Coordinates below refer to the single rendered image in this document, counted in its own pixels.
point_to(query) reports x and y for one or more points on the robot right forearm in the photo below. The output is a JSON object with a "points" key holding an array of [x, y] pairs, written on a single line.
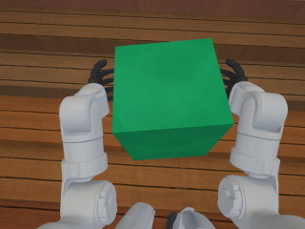
{"points": [[259, 130]]}

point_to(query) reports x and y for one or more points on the left robot hand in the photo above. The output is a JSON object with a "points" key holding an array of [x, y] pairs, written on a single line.
{"points": [[96, 76]]}

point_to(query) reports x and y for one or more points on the robot right upper arm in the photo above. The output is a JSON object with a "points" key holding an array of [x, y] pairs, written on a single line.
{"points": [[251, 203]]}

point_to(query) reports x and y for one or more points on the right robot hand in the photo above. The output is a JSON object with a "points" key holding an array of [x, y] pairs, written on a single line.
{"points": [[234, 78]]}

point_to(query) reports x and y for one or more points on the robot left forearm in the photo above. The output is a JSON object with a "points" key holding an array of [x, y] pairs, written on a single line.
{"points": [[82, 135]]}

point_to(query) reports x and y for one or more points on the carton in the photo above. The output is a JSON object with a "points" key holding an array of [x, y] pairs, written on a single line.
{"points": [[169, 99]]}

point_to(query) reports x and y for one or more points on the robot left thigh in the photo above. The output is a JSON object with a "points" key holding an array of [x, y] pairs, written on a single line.
{"points": [[140, 216]]}

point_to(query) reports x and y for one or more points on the robot right shin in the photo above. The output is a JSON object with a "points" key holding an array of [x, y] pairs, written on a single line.
{"points": [[186, 209]]}

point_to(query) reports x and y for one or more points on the robot left upper arm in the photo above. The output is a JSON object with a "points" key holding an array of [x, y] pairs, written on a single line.
{"points": [[86, 205]]}

